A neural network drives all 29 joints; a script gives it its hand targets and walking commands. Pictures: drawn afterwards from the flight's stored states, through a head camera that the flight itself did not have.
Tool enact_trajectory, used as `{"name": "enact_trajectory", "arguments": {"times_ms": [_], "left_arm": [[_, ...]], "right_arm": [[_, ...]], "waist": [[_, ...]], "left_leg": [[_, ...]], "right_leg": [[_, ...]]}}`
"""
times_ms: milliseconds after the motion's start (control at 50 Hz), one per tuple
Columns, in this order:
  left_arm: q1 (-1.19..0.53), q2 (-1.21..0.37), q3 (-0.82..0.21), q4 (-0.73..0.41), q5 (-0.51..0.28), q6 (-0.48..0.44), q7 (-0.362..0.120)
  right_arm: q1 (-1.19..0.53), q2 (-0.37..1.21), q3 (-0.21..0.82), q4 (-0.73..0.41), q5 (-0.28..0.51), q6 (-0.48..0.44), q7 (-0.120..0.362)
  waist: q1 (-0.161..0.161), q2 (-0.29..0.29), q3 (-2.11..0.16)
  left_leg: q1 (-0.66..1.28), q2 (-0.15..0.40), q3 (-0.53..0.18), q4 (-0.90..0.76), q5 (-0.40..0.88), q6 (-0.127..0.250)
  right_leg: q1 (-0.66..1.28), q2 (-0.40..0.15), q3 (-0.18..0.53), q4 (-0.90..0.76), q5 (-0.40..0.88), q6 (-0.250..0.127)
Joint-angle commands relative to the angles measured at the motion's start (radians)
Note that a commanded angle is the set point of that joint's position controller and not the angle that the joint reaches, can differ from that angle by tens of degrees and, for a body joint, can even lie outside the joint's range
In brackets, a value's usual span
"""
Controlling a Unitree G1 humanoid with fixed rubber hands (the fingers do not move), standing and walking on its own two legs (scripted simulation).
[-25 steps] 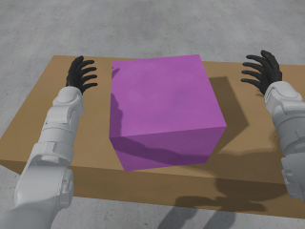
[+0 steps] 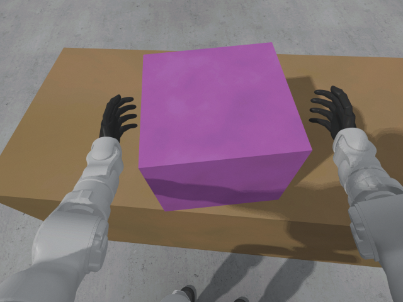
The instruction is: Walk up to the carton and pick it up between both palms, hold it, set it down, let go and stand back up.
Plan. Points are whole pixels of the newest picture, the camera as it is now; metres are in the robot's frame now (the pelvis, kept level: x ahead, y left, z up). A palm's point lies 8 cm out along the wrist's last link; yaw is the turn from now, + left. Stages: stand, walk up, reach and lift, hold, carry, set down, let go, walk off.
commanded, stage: reach and lift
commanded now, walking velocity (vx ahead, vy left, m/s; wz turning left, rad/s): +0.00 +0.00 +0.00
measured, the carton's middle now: (215, 131) +0.47 +0.07 -0.02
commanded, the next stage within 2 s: none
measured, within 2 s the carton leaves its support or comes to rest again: neither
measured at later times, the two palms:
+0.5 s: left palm (126, 138) +0.40 +0.25 +0.02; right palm (331, 131) +0.48 -0.18 +0.03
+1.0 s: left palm (129, 140) +0.40 +0.24 +0.02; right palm (316, 133) +0.47 -0.14 +0.03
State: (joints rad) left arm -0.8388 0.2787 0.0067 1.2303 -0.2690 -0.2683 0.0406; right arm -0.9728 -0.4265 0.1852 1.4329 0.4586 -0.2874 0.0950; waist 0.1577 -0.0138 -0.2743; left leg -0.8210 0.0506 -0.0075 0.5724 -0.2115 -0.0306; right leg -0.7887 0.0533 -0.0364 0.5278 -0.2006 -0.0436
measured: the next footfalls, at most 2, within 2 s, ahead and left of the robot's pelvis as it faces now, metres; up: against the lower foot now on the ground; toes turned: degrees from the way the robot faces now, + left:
none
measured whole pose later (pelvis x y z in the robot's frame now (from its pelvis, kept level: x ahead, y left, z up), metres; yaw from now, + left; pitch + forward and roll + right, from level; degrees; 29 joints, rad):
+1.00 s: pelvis -0.01 +0.00 -0.02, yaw +1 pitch +29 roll -1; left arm -0.89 0.19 0.06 1.34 -0.23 -0.41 0.11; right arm -1.02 -0.30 0.07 1.51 0.31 -0.39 0.05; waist 0.13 0.00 -0.31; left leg -0.96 0.05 -0.02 0.71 -0.26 -0.03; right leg -0.92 0.04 -0.05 0.67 -0.26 -0.04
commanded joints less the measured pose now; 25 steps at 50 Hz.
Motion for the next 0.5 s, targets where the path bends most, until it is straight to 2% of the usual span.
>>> {"name": "enact_trajectory", "arguments": {"times_ms": [0,160,280,380,480], "left_arm": [[-0.373,0.153,0.003,-0.062,-0.023,-0.098,0.001],[-0.393,0.162,-0.014,-0.065,-0.062,-0.114,-0.001],[-0.384,0.15,0.009,-0.074,-0.047,-0.104,-0.01],[-0.399,0.129,0.019,-0.081,-0.036,-0.1,-0.012],[-0.42,0.079,0.034,-0.093,-0.003,-0.115,-0.012]], "right_arm": [[-0.433,-0.207,0.008,-0.089,0.032,-0.085,0.003],[-0.454,-0.195,0.055,-0.138,0.069,-0.089,0.009],[-0.452,-0.164,0.081,-0.139,0.081,-0.083,0.0],[-0.471,-0.126,0.059,-0.166,0.049,-0.078,-0.017],[-0.475,-0.079,0.004,-0.16,-0.018,-0.083,-0.037]], "waist": [[0.004,-0.053,-0.638],[0.009,-0.104,-0.704],[0.015,-0.123,-0.702],[0.004,-0.128,-0.689],[-0.017,-0.093,-0.713]], "left_leg": [[0.23,-0.03,0.093,0.063,0.416,-0.036],[0.117,-0.035,0.108,0.107,0.358,-0.022],[0.056,-0.039,0.112,0.137,0.345,-0.013],[0.026,-0.041,0.11,0.146,0.305,-0.009],[0.04,-0.041,0.106,0.15,0.301,-0.018]], "right_leg": [[0.358,0.007,-0.014,0.07,0.328,0.08],[0.371,-0.001,0.005,0.147,0.337,0.095],[0.392,-0.01,0.025,0.181,0.366,0.1],[0.388,-0.018,0.037,0.188,0.341,0.098],[0.371,-0.022,0.034,0.182,0.337,0.088]]}}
